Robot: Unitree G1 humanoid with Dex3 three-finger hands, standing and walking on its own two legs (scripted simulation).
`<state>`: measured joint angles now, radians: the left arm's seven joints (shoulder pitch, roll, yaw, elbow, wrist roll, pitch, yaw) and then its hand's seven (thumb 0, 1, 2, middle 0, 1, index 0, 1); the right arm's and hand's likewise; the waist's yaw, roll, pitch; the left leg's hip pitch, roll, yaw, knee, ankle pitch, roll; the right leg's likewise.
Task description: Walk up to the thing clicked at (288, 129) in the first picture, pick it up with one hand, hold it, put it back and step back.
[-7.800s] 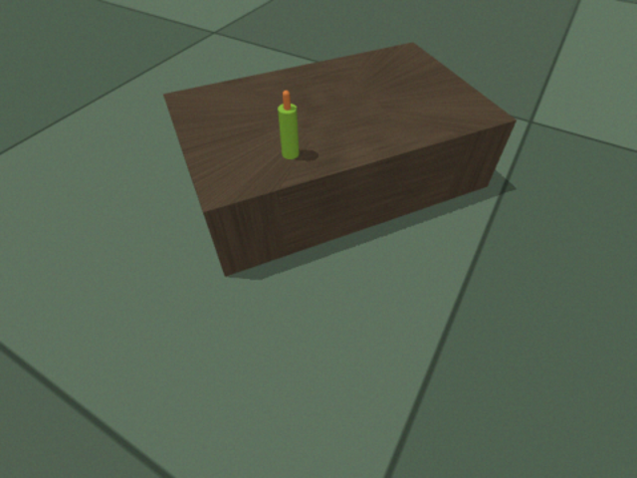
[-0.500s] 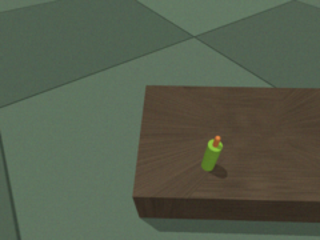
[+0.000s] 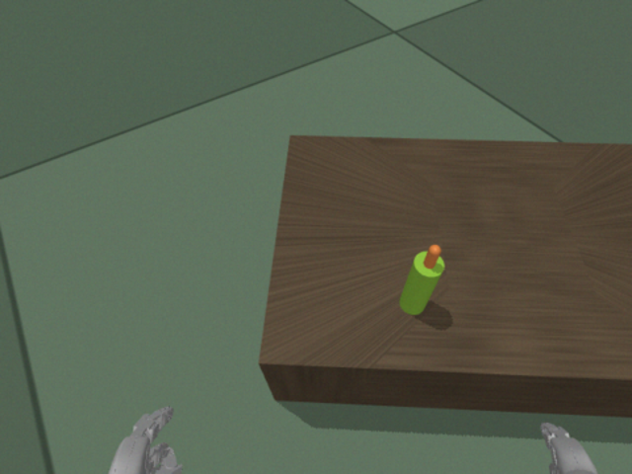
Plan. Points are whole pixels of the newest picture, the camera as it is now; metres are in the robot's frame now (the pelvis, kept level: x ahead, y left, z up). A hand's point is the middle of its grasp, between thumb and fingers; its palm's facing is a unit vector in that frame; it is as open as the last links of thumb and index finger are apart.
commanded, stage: go down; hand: right
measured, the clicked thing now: (422, 278) +0.52 -0.19 -0.28
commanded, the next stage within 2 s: none
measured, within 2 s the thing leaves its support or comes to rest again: neither
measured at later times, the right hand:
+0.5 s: hand (525, 463) +0.16 -0.25 -0.13, palm faces +0.05 +0.94 -0.33, open 17.6 cm
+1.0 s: hand out of the picture +0.15 -0.27 -0.12, palm faces +0.10 +0.94 -0.33, open 17.7 cm
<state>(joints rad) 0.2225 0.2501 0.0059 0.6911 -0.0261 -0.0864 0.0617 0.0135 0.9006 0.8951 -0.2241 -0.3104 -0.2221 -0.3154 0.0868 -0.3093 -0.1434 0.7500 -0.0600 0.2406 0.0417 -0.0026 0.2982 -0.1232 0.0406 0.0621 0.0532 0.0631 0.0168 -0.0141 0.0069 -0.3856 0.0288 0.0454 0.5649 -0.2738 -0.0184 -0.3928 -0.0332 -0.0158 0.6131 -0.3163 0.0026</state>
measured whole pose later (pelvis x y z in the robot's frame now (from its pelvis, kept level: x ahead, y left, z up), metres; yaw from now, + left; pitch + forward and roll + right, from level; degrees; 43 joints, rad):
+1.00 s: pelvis -0.01 +0.00 -0.04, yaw -2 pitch +10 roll +3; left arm 0.26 0.25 -0.02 0.62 -0.02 -0.24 0.18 0.02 0.91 0.88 -0.20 -0.30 -0.20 -0.30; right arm 0.33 -0.37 -0.19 0.19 0.02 0.46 0.07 -0.01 0.59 -0.08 0.01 0.07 0.04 0.07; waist 0.03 -0.03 -0.11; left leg -0.62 0.02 0.10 0.88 -0.43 -0.01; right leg -0.67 -0.05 0.05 0.97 -0.47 0.01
